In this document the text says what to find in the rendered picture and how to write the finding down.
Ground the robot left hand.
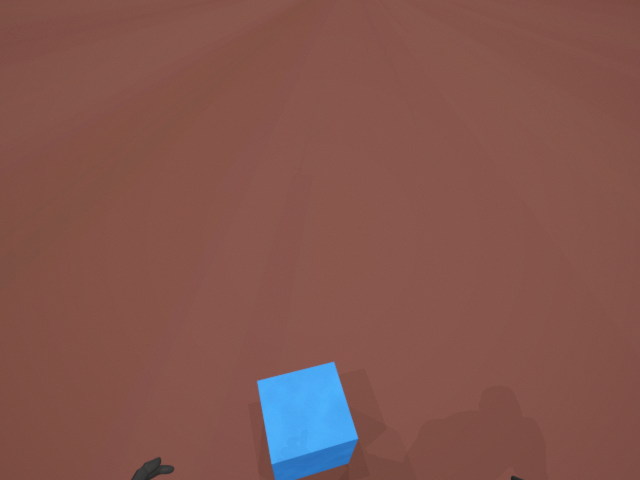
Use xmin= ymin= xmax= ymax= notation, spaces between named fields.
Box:
xmin=131 ymin=457 xmax=174 ymax=480

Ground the carton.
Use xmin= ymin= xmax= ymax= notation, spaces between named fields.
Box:
xmin=257 ymin=362 xmax=358 ymax=480

